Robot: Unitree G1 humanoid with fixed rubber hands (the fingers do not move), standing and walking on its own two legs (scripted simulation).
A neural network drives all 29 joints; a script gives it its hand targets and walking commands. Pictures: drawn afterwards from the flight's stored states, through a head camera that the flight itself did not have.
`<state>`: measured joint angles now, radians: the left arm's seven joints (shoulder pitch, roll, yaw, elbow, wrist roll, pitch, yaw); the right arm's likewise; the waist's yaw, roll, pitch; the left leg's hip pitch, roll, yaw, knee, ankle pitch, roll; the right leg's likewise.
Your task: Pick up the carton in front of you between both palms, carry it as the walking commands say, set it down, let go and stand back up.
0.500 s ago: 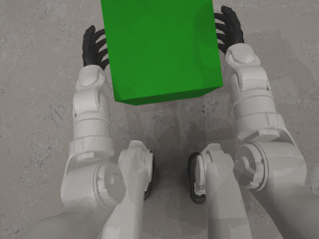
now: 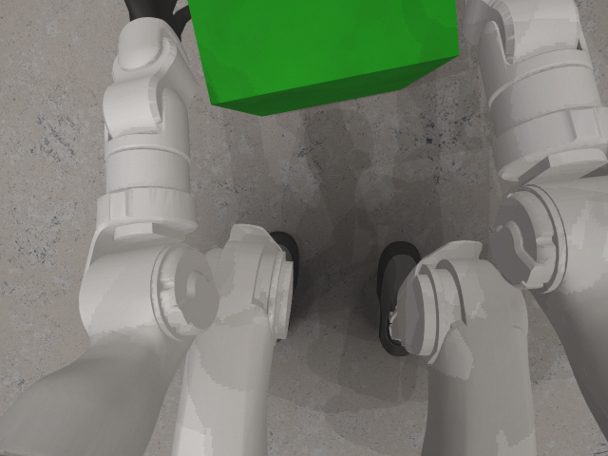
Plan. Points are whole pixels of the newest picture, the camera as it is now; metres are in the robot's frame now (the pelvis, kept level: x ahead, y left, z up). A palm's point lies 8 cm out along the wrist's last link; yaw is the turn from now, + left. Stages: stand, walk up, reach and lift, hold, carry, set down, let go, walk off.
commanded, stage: set down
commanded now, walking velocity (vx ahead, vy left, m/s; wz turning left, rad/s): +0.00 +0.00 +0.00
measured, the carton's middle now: (315, 1) +0.56 +0.05 -0.24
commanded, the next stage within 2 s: none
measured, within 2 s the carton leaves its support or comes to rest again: rests again in 0.46 s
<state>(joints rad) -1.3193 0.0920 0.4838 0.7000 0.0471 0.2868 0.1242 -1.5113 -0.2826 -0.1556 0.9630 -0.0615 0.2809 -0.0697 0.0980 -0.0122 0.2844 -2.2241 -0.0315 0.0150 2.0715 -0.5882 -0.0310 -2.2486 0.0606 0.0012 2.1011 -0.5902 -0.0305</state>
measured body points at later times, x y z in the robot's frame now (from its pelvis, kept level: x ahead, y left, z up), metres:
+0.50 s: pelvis -0.01 +0.00 -0.03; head +0.37 -0.01 +0.21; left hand +0.53 +0.20 -0.19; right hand +0.59 -0.10 -0.21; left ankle +0.10 +0.12 -0.37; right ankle +0.09 -0.10 -0.37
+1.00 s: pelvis -0.01 +0.00 -0.04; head +0.37 -0.02 +0.19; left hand +0.53 +0.21 -0.21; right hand +0.59 -0.10 -0.21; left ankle +0.10 +0.12 -0.37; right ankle +0.09 -0.10 -0.37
